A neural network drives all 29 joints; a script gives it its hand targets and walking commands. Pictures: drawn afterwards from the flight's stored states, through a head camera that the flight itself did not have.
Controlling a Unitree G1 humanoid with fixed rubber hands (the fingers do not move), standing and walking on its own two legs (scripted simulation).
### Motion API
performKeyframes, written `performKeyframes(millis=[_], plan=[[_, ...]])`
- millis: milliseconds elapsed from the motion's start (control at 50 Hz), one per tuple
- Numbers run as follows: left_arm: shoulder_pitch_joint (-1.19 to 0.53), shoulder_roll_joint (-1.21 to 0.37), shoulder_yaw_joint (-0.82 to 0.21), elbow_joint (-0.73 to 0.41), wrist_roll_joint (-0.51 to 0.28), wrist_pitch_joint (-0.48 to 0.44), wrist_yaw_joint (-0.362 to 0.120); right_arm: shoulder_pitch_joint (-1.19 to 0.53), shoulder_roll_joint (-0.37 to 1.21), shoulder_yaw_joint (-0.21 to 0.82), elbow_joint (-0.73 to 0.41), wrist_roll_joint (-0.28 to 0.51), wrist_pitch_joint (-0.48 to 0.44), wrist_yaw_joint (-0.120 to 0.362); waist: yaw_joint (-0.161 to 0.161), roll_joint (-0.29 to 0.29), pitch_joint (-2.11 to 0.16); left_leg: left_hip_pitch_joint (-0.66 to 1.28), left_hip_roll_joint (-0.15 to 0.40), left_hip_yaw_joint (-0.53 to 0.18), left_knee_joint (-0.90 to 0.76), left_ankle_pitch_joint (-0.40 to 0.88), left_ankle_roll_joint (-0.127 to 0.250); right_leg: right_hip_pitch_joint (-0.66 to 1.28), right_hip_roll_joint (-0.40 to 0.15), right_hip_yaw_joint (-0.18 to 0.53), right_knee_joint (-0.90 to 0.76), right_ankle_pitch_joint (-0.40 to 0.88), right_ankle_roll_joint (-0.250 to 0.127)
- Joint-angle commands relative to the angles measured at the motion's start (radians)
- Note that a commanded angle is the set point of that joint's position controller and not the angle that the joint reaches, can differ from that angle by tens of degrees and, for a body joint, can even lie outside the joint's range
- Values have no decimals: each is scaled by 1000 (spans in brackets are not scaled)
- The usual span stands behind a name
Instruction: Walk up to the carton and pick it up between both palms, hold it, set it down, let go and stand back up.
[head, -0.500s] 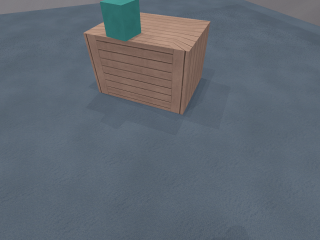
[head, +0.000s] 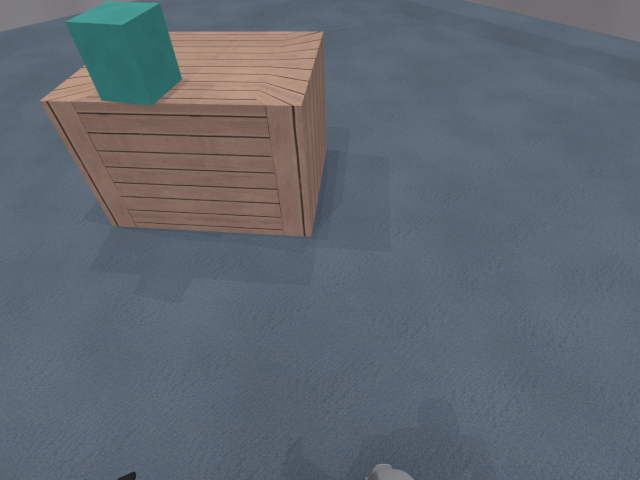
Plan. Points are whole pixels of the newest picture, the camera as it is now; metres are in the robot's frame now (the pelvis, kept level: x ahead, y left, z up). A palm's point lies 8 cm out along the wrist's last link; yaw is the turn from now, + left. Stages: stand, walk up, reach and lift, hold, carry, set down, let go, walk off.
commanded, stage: walk up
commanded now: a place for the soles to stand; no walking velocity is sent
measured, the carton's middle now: (129, 53) +1.48 +0.52 -0.02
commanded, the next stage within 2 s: none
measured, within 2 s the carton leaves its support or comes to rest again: neither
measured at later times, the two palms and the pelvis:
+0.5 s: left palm (35, 446) +0.27 +0.42 -0.14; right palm (397, 374) +0.31 -0.14 -0.11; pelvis +0.22 +0.14 -0.03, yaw -3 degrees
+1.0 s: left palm (36, 296) +0.51 +0.48 -0.08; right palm (328, 290) +0.49 -0.05 -0.12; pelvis +0.43 +0.22 +0.00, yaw -5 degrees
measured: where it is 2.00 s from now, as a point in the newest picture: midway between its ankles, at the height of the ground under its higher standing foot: (177, 340)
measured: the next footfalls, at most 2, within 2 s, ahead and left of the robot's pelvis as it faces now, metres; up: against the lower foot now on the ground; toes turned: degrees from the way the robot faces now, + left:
right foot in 0.04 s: +0.19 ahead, -0.11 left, +0.00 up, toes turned -4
left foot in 0.44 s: +0.34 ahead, +0.28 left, +0.00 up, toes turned +5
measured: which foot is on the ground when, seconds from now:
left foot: down 0.00-0.06, up 0.08-0.42, down 0.44-0.76, up 0.78-1.00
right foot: up 0.00-0.02, down 0.04-0.44, up 0.46-0.74, down 0.76-1.00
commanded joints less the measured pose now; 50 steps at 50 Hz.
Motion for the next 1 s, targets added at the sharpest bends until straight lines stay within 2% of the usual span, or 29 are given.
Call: performKeyframes(millis=[0, 20, 40, 60, 80, 100, 140, 180, 240, 320, 360, 380, 400, 420, 440, 460, 480, 500, 540, 620, 660, 700, 720, 740, 760, 780, 820, 880, 980], plan=[[206, 128, 58, -48, 15, -35, 32, -89, -149, -31, -109, 10, -15, 4, 143, -28, -23, -371, 205, -108, 73, 198, 134, 504, 95, -70, -126, 69, -51], [334, 182, 71, -31, 28, -36, 50, -61, -110, -16, -118, 7, -8, 8, 203, -138, -119, -476, 145, -30, 381, 239, 75, 695, 9, 107, -164, -81, -108], [392, 294, 84, -47, 49, -38, 69, 5, -77, -1, -164, 3, -2, 19, 215, -322, -216, -652, 28, -40, 699, -68, -2, 793, -307, 710, -378, -432, -251], [344, 313, 96, -56, 26, -18, 88, -47, -175, -26, -185, 7, 28, 23, 213, -185, -206, -719, 33, -181, 784, -152, -5, 711, -403, 976, -529, -753, -346], [276, 280, 81, -63, 18, -12, 103, -135, -202, -40, -203, 0, 47, 31, 202, -88, -112, -756, 62, -229, 851, -84, -11, 603, -385, 920, -553, -809, -315], [218, 265, 69, -60, 20, -18, 108, -169, -171, -35, -216, -3, 50, 35, 192, -74, -32, -802, 81, -238, 871, -37, -20, 546, -369, 809, -535, -701, -296], [96, 231, 46, -61, 37, -43, 108, -122, -130, -33, -206, -10, 48, 42, 125, -88, 36, -741, 144, -280, 791, 28, -42, 373, -329, 592, -505, -455, -267], [6, 215, 31, -50, 36, -67, 95, -64, -103, -37, -195, 1, 48, 58, 70, -146, 50, -615, 164, -300, 697, 57, -53, 210, -276, 438, -515, -375, -242], [-50, 232, 37, -30, 35, -84, 83, -62, -73, -43, -199, 14, 49, 84, 45, -205, 69, -524, 180, -274, 519, 108, -52, 88, -230, 294, -522, -393, -228], [-51, 244, 54, -15, 40, -77, 67, -60, -61, -60, -205, 18, 25, 96, 31, -198, 44, -296, 146, -165, 300, 189, -27, -24, -167, 155, -438, -439, -180], [-73, 241, 59, -19, 46, -62, 61, 25, -74, -78, -184, 21, 12, 89, -21, -130, 24, -77, 102, -75, 234, 220, -13, -143, -150, 121, -334, -520, -160], [-61, 207, 53, -17, 49, -48, 59, 98, -96, -90, -161, 21, 4, 81, -53, -31, 5, 33, 70, -55, 199, 185, -7, -192, -106, 86, -195, -556, -135], [-9, 142, 33, -14, 50, -32, 55, 193, -142, -108, -129, 22, -5, 65, -87, 141, -36, 124, 28, -72, 141, 67, 2, -222, -17, 15, 77, -544, -94], [6, 38, -8, -53, 41, -26, 46, 235, -232, -112, -134, 12, -18, 47, -124, 409, -55, 84, 221, -415, -55, -283, 66, -292, 99, -28, 490, -459, -45], [40, 54, -9, -112, 11, -20, 50, 90, -300, -103, -201, 14, -19, 32, -51, 419, -36, -25, 408, -902, -390, -574, 160, -353, 109, 82, 586, -412, -11], [5, 120, 5, -120, 16, -14, 57, -21, -316, -100, -213, 36, -16, 19, -16, 289, 21, -106, 479, -1025, -497, -755, 232, -347, 35, 132, 649, -336, -8], [-24, 138, 11, -109, 12, -14, 59, -85, -293, -88, -208, 41, -17, 10, 1, 246, 100, -141, 467, -960, -469, -683, 247, -384, -7, 124, 675, -238, -8], [-12, 142, 15, -86, 8, -14, 59, -104, -259, -79, -202, 33, -15, 2, 9, 228, 135, -161, 440, -823, -397, -523, 261, -379, -39, 102, 652, -193, -3], [43, 140, 23, -50, 10, -16, 52, -116, -190, -56, -184, 17, -16, -5, 20, 198, 110, -214, 399, -592, -299, -215, 261, -234, -50, 94, 519, -212, 9], [42, 81, 17, -70, -14, -31, 35, -128, -169, -37, -153, 2, -14, -12, 36, 143, 62, -219, 365, -346, -195, 261, 240, -40, -34, 48, 163, -197, -4], [102, 70, 24, -58, -14, -45, 36, -171, -170, -32, -163, -3, 0, -6, 75, 101, -8, -299, 301, -212, -86, 277, 196, 197, 18, -26, -31, -24, -26], [259, 113, 51, -22, 1, -49, 51, -175, -135, -13, -156, 0, 11, 7, 150, -31, -117, -449, 213, -94, 151, 117, 127, 546, 84, -58, -135, 112, -48], [332, 177, 69, -22, 22, -47, 68, -137, -91, 0, -163, -2, 13, 16, 187, -166, -178, -568, 139, -31, 406, 68, 63, 693, -21, 161, -202, -88, -102], [362, 267, 78, -47, 49, -42, 90, -117, -63, 18, -207, -1, 22, 25, 198, -297, -188, -737, 42, -72, 649, -177, -6, 711, -320, 740, -446, -482, -204], [308, 286, 88, -57, 42, -21, 110, -149, -161, -10, -219, -1, 59, 27, 184, -134, -139, -771, 70, -187, 738, -202, -17, 603, -428, 947, -556, -767, -294], [251, 266, 79, -61, 32, -17, 125, -202, -177, -24, -227, -10, 83, 31, 170, -81, -48, -813, 90, -218, 799, -143, -26, 519, -418, 906, -564, -801, -300], [155, 220, 48, -61, 40, -36, 126, -224, -140, -22, -227, -18, 89, 33, 143, -85, 82, -847, 137, -255, 807, -19, -53, 412, -365, 681, -519, -538, -284], [41, 193, 27, -49, 42, -65, 109, -128, -104, -27, -197, -7, 78, 51, 77, -170, 69, -675, 166, -286, 693, 71, -73, 260, -280, 397, -495, -247, -245], [31, 220, 39, -19, 41, -79, 91, -179, -55, -32, -223, 13, 59, 80, 81, -186, 49, -540, 177, -235, 384, 157, -50, 208, -221, 179, -437, -145, -215]])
